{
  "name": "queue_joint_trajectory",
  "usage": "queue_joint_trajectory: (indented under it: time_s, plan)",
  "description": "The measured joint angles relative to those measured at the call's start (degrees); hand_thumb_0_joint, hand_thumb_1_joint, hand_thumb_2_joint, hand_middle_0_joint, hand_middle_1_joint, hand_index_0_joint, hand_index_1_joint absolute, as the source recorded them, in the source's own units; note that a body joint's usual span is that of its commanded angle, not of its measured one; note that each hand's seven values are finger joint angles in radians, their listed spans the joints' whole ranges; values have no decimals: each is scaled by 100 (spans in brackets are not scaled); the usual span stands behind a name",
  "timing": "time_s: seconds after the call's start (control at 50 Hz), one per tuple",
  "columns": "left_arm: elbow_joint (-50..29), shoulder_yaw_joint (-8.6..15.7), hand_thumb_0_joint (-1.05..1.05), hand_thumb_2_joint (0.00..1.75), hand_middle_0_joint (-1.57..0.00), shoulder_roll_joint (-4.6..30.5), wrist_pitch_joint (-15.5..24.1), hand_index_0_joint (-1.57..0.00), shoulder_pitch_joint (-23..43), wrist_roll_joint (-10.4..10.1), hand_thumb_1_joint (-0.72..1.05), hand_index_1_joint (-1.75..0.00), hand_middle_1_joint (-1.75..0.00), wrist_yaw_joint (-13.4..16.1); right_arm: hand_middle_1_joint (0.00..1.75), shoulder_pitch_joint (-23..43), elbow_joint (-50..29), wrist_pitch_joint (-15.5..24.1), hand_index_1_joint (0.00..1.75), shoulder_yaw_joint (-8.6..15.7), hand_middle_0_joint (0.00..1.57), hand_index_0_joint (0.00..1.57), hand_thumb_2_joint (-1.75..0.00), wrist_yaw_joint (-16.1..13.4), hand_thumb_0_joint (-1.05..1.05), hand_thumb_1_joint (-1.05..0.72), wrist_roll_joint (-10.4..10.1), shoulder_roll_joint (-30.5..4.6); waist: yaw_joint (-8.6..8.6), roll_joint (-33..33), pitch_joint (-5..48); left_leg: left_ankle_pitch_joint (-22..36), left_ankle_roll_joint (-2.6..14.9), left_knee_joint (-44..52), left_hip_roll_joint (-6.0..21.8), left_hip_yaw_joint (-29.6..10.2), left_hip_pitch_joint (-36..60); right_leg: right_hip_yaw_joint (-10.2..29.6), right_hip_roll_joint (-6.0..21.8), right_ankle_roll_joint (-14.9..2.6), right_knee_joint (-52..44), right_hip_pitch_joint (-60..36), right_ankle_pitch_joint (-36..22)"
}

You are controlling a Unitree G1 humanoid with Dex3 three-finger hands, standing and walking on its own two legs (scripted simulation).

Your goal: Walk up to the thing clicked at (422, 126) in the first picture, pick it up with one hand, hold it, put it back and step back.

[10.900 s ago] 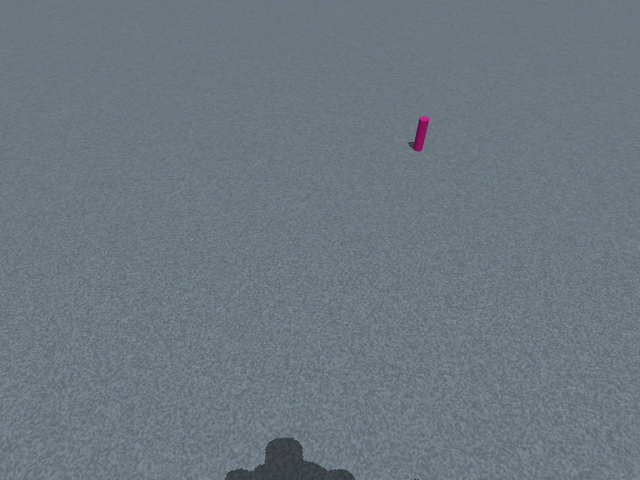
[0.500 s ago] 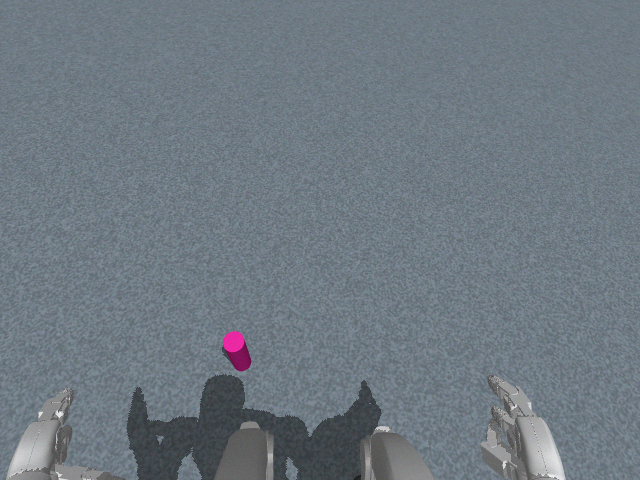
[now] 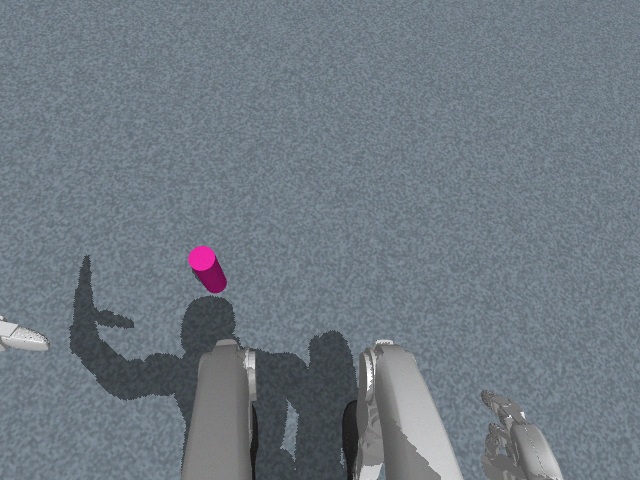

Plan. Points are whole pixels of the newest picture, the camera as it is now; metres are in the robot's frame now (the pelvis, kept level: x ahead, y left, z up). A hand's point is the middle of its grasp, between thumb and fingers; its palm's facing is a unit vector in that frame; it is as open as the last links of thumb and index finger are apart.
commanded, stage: go down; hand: left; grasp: from the side
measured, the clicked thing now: (209, 271) +0.48 +0.21 -0.42
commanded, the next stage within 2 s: approach in 1.08 s
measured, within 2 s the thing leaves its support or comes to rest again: neither
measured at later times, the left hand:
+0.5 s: hand (26, 263) +0.39 +0.38 -0.08, palm faces +0.10 -0.99 -0.09, open 17.4 cm
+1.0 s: hand (33, 249) +0.41 +0.39 -0.10, palm faces +0.08 -0.99 -0.07, open 17.5 cm
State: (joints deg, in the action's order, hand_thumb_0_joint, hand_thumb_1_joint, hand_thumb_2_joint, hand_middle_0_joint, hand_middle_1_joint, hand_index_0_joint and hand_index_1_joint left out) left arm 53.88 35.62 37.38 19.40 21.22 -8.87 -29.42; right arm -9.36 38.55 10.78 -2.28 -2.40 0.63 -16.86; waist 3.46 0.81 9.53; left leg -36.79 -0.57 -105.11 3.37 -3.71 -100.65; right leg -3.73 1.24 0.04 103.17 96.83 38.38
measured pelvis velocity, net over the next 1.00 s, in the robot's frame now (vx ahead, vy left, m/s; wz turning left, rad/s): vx -0.02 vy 0.01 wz -0.06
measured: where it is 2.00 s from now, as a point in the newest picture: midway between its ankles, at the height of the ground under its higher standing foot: (301, 472)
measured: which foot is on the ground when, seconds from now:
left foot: down 0.00-1.00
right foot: down 0.00-1.00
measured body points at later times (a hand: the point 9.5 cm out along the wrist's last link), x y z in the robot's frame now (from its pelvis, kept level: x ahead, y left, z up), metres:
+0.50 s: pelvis -0.01 +0.01 -0.08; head +0.19 +0.06 +0.32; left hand +0.38 +0.43 -0.08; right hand +0.13 -0.27 -0.18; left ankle +0.07 +0.13 -0.48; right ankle +0.07 -0.13 -0.48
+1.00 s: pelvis -0.02 +0.01 -0.12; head +0.19 +0.07 +0.27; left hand +0.40 +0.44 -0.10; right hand +0.10 -0.28 -0.21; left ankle +0.07 +0.13 -0.48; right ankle +0.07 -0.13 -0.48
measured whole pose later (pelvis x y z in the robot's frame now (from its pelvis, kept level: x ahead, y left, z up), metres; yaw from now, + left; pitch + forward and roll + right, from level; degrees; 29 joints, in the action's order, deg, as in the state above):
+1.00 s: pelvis -0.02 +0.01 -0.12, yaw -4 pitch +32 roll -8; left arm 63.0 44.2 53.3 21.0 38.6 -10.1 -41.8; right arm -7.8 38.6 9.7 -7.4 -1.4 2.3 -20.4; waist 7.3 1.8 5.1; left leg -38.2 -0.1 -127.5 3.0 -7.4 -122.0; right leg -5.6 0.8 0.6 123.6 116.2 39.6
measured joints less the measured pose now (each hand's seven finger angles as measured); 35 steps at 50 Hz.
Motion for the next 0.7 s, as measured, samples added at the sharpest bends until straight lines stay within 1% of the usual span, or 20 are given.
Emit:
queue_joint_trajectory:
  time_s: [0.08,0.2,0.3,0.48,0.58,0.7]
  plan:
    - [290,116,-1,5,-5,272,130,-4,359,-13,-45,-4,-3,-266,30,63,-22,12,30,-45,21,20,-90,7,1,-89,25,-55,75,12,-32,-23,1,-325,10,-62,-387,-37,-17,1,289,358,10]
    - [430,338,-1,4,-6,476,188,-5,659,-9,-45,-3,-2,-548,30,132,-23,0,30,-131,21,20,-90,30,1,-90,45,-160,159,25,-62,-97,25,-752,22,-123,-822,-66,-38,24,654,752,59]
    - [432,508,-1,4,-6,626,202,-5,782,-42,-46,-3,-2,-667,30,158,9,-30,30,-170,21,20,-91,47,1,-91,64,-194,182,43,-87,-153,40,-1040,12,-152,-1073,-74,-35,39,922,977,115]
    - [612,554,-1,4,-6,891,229,-4,1154,-119,-50,-3,-2,-907,30,239,52,-22,30,-239,21,20,-91,67,0,-92,117,-226,171,49,-186,-145,59,-1445,-26,-188,-1454,-80,-10,55,1326,1326,137]
    - [759,590,-1,4,-6,1034,237,-5,1402,-93,-53,-4,-3,-996,30,275,31,-24,30,-296,21,20,-91,81,0,-92,136,-244,211,62,-265,-127,55,-1662,-24,-218,-1654,-91,-20,51,1539,1521,118]
    - [855,732,-1,5,-6,1221,236,-5,1555,-89,-54,-4,-3,-1062,30,245,26,-59,30,-376,21,20,-91,91,0,-91,156,-278,286,64,-325,-137,40,-1892,-24,-260,-1859,-111,-29,39,1766,1723,130]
